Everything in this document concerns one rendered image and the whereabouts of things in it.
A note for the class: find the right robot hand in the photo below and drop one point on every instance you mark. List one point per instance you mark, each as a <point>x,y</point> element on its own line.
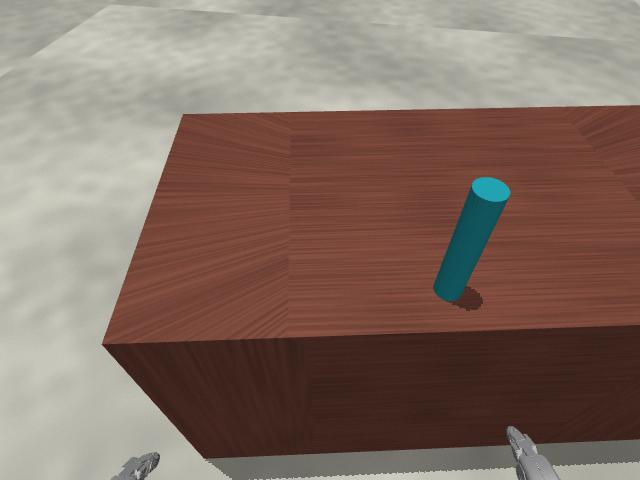
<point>531,466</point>

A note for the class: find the left robot hand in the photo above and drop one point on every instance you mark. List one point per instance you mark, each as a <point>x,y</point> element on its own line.
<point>138,468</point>

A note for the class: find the can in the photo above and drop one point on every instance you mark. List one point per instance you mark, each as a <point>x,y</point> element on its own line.
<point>484,204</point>

